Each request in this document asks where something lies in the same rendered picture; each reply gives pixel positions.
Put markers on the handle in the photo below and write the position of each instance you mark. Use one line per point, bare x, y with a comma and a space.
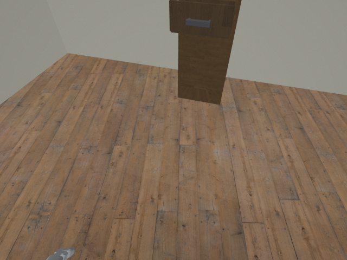
198, 23

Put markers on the robot left hand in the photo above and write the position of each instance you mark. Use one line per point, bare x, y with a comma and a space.
62, 254

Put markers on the cabinet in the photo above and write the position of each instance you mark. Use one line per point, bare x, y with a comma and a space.
203, 63

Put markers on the drawer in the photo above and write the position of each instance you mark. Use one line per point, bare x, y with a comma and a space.
220, 12

